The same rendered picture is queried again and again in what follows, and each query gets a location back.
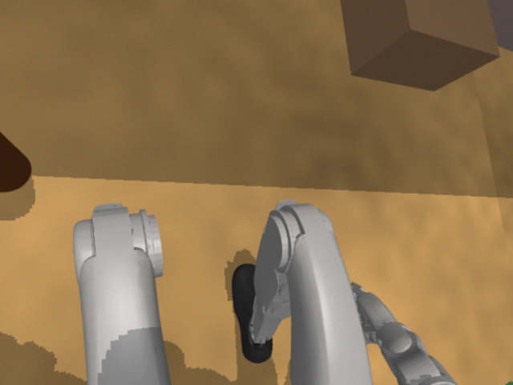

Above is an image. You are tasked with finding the right robot arm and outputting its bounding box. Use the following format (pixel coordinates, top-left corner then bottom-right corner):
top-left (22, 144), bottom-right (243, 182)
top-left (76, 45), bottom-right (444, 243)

top-left (375, 322), bottom-right (458, 385)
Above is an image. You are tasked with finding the right robot foot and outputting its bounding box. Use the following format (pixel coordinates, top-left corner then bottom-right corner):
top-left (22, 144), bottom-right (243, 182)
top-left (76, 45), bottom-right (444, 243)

top-left (232, 264), bottom-right (273, 363)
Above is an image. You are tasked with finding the right robot hand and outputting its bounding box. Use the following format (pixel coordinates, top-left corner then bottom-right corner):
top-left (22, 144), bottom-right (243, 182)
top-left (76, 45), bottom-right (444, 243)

top-left (351, 282), bottom-right (397, 345)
